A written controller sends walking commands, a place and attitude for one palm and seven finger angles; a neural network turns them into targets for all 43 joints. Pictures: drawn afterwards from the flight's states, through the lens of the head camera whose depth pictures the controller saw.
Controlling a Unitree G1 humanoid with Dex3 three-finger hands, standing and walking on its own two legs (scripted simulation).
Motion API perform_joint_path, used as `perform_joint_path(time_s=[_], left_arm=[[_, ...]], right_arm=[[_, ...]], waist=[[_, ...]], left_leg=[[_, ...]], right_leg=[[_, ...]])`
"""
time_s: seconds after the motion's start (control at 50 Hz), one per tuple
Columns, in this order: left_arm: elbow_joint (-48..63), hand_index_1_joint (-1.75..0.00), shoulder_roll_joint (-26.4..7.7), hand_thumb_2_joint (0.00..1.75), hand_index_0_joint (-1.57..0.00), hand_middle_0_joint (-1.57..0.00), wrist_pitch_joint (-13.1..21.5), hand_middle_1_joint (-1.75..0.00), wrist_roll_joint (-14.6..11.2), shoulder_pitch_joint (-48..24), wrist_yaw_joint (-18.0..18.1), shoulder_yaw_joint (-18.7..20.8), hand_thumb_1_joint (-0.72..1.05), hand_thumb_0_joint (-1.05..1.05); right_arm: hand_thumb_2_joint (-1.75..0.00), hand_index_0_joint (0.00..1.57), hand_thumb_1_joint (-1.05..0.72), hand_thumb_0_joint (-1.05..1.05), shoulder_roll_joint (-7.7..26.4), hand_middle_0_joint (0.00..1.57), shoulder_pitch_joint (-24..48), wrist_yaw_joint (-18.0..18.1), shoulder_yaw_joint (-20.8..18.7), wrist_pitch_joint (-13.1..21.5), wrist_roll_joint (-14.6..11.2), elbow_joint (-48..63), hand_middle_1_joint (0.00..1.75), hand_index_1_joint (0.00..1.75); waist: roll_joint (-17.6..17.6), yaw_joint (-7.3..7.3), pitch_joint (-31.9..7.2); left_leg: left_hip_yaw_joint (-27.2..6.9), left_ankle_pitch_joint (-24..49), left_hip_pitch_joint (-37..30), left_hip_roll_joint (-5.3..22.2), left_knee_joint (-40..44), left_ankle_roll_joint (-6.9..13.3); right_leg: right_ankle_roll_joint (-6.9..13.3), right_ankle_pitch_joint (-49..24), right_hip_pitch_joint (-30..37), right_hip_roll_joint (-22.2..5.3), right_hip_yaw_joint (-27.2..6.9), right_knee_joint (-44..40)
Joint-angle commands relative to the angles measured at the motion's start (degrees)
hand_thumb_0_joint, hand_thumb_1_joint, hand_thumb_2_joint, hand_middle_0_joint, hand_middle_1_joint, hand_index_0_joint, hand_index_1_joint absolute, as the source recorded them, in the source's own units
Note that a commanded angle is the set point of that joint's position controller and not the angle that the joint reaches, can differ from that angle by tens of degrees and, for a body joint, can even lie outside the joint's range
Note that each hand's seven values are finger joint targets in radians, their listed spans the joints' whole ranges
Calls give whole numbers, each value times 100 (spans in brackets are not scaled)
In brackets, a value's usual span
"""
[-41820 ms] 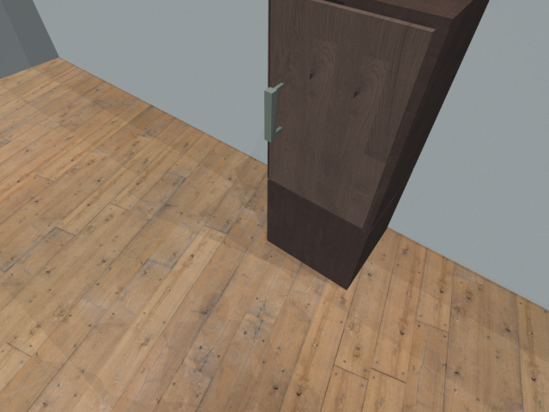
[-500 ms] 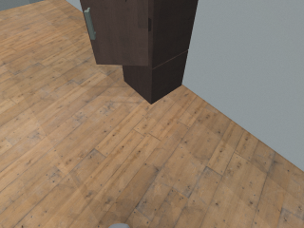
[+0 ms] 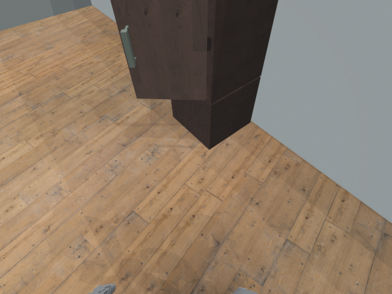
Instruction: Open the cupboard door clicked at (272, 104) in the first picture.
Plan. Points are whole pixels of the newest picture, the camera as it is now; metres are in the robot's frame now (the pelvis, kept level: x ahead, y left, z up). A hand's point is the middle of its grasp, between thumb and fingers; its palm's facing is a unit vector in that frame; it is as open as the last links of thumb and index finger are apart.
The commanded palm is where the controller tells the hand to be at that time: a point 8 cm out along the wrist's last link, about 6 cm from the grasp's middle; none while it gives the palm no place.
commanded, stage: take the last steps up to it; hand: left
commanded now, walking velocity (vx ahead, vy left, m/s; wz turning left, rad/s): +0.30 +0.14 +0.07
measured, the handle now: (129, 46) +1.04 +0.32 -0.04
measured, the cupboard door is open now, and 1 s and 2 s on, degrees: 48 48 48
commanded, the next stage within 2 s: come to a stop and stand still in 0.94 s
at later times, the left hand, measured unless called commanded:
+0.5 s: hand out of the picture +0.10 +0.23 -0.19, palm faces +0.15 -0.97 -0.18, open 7.3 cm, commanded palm none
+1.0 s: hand (123, 177) +0.46 +0.25 -0.15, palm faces +0.03 -0.98 -0.22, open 7.3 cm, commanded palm none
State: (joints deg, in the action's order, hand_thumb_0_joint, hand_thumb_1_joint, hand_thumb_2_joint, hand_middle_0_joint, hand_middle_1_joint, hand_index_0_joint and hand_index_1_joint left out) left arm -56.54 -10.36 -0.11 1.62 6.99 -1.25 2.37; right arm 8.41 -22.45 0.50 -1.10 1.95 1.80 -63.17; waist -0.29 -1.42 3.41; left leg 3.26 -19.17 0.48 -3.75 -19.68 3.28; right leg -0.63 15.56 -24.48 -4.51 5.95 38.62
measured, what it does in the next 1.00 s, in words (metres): walks ahead: right foot, then left foot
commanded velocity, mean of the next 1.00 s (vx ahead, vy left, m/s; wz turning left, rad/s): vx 0.27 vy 0.09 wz -0.02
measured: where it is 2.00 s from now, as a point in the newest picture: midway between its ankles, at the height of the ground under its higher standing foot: (189, 248)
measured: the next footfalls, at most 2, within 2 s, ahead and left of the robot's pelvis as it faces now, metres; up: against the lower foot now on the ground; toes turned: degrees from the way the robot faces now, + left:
right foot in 0.04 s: +0.12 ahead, -0.11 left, +0.00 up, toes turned -7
left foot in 0.46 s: +0.28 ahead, +0.18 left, +0.00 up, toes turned +11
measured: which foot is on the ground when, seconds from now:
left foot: down 0.00-0.04, up 0.06-0.44, down 0.46-0.88, up 0.90-1.00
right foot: up 0.00-0.02, down 0.04-0.46, up 0.48-0.86, down 0.88-1.00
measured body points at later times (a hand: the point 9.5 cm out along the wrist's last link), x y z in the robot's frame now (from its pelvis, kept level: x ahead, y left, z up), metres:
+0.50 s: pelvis +0.18 +0.06 -0.01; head +0.21 +0.08 +0.44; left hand +0.09 +0.29 -0.17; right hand +0.31 -0.17 -0.15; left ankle +0.25 +0.17 -0.74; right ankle +0.08 -0.09 -0.72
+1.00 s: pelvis +0.36 +0.07 +0.00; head +0.40 +0.05 +0.45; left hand +0.45 +0.30 -0.14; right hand +0.33 -0.16 -0.16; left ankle +0.30 +0.18 -0.67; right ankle +0.38 -0.02 -0.74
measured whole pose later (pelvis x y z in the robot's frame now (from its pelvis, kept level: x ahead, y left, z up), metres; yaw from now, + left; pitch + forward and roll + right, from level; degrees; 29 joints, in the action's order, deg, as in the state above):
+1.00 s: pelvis +0.36 +0.07 +0.00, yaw +2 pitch +0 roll +1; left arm -56.8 -8.9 3.9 1.1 8.7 0.4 2.3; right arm 10.3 -18.3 0.3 -2.7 0.0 1.4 -65.0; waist -1.5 -1.8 4.3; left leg 3.8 -23.9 20.9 1.9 -57.8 -1.0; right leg 2.5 15.1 -14.1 -2.2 8.2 29.5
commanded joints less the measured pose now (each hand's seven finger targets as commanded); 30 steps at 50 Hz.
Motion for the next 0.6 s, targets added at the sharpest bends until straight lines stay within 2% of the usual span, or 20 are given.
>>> perform_joint_path(time_s=[0.0,0.02,0.04,0.06,0.08,0.1,0.14,0.22,0.34,0.36,0.38,0.4,0.42,0.44,0.46,0.48,0.5,0.52,0.56,0.58], left_arm=[[-58,-30,-987,90,-20,-20,314,-30,14,1579,61,323,90,0],[-233,-30,-1487,90,-20,-20,316,-30,-11,2249,112,454,90,0],[-199,-30,-1393,90,-20,-20,314,-30,-79,2121,163,447,90,0],[-100,-30,-1079,90,-20,-20,283,-30,-82,1652,222,376,90,0],[-9,-30,-775,90,-20,-20,309,-30,-76,1271,237,291,90,0],[25,-30,-557,90,-20,-20,358,-30,-65,1105,230,216,90,0],[-36,-30,-439,90,-20,-20,433,-30,-48,1031,209,180,90,0],[-202,-30,-562,90,-20,-20,517,-30,-36,1170,163,233,90,0],[-443,-30,-884,90,-20,-20,453,-30,-3,1329,150,248,90,0],[-469,-30,-896,90,-20,-20,426,-30,3,1312,155,263,90,0],[-458,-30,-922,90,-20,-20,393,-30,-9,1218,157,278,90,0],[-454,-30,-889,90,-20,-20,358,-30,-21,1197,144,273,90,0],[-373,-30,-685,90,-20,-20,338,-30,-30,1223,121,232,90,0],[-207,-30,-336,90,-20,-20,337,-30,-85,1312,88,163,90,0],[37,-30,-355,90,-20,-20,358,-30,-60,864,111,98,90,0],[62,-30,-301,90,-20,-20,354,-30,-70,610,140,96,90,0],[29,-30,-342,90,-20,-20,319,-30,-81,543,114,116,90,0],[-61,-30,-335,90,-20,-20,282,-30,-43,637,76,141,90,0],[-196,-30,-226,90,-20,-20,204,-30,-8,934,36,126,90,0],[-188,-30,-177,90,-20,-20,171,-30,-16,1015,33,126,90,0]], right_arm=[[-90,20,-90,0,724,20,-139,24,-165,142,-140,234,30,30],[-90,20,-90,0,587,20,-232,16,-174,165,-148,429,30,30],[-90,20,-90,0,835,20,126,21,-226,103,-92,469,30,30],[-90,20,-90,0,772,20,490,2,-270,61,-81,529,30,30],[-90,20,-90,0,625,20,679,-29,-238,16,-62,522,30,30],[-90,20,-90,0,470,20,599,-63,-220,-60,-39,455,30,30],[-90,20,-90,0,291,20,328,-121,-200,-155,-13,332,30,30],[-90,20,-90,0,119,20,606,-226,-216,-163,-24,460,30,30],[-90,20,-90,0,338,20,1381,-310,-220,-33,-45,860,30,30],[-90,20,-90,0,395,20,1314,-299,-234,-10,-48,875,30,30],[-90,20,-90,0,483,20,1078,-279,-247,15,-42,798,30,30],[-90,20,-90,0,627,20,672,-239,-272,53,-22,659,30,30],[-90,20,-90,0,1048,20,-81,-165,-373,93,11,464,30,30],[-90,20,-90,0,1692,20,-773,-72,-527,112,89,345,30,30],[-90,20,-90,0,1770,20,-1009,-3,-500,59,53,317,30,30],[-90,20,-90,0,1598,20,-577,40,-463,72,31,382,30,30],[-90,20,-90,0,1325,20,-83,55,-384,81,1,564,30,30],[-90,20,-90,0,1068,20,238,63,-315,115,7,641,30,30],[-90,20,-90,0,905,20,428,79,-252,200,-11,629,30,30],[-90,20,-90,0,892,20,450,81,-243,222,-14,620,30,30]], waist=[[740,870,-576],[1889,957,-1070],[1456,926,-777],[955,749,-224],[710,558,131],[646,382,198],[786,195,80],[573,222,46],[1001,365,173],[958,290,157],[796,122,171],[541,-77,7],[-303,-392,-422],[-1704,-586,-902],[-1383,-653,-864],[-1222,-510,-780],[-1134,-322,-464],[-803,-141,-242],[-585,115,-199],[-537,183,-313]], left_leg=[[-182,1253,2296,652,-2104,154],[124,-1243,3456,16,-3800,-134],[-427,-1379,3708,355,-4831,-173],[-622,-840,3835,655,-5111,-193],[-705,-311,3753,901,-4973,-248],[-613,32,3486,980,-4761,-335],[-341,361,3087,1008,-4204,-466],[69,819,2939,944,-2908,-601],[279,703,2471,736,-1634,-489],[312,673,2138,704,-1395,-454],[465,787,1583,595,-1074,-433],[597,720,779,439,-758,-393],[5,571,-292,946,-608,-173],[-1977,660,-1148,2345,-108,438],[-2535,806,-924,2774,261,857],[-2422,480,-426,2774,426,940],[-2143,77,181,2650,632,895],[-1742,54,599,2458,782,749],[-1087,663,901,2164,893,568],[-856,886,882,2123,925,605]], right_leg=[[487,-67,3436,-808,-1167,-1318],[1191,-408,4364,-2370,-3339,-2113],[1425,22,3657,-2599,-3724,-2525],[1322,396,2839,-2432,-3249,-2650],[1131,205,2125,-2130,-2485,-2696],[936,-38,1620,-1877,-1821,-2816],[761,-406,1259,-1537,-1025,-2932],[743,-947,1440,-1313,-448,-2922],[676,-910,1664,-1444,-449,-2579],[628,-804,1556,-1434,-438,-2414],[554,-726,1294,-1344,-282,-2178],[446,-936,992,-1082,-84,-1522],[287,-780,420,-717,231,-184],[24,1402,-749,72,629,1592],[151,1963,-1202,116,21,2830],[207,1656,-1436,-70,-267,3491],[197,1150,-1469,-284,-456,3656],[177,771,-1313,-389,-504,3543],[115,420,-962,-418,-447,3096],[88,376,-858,-400,-397,2810]])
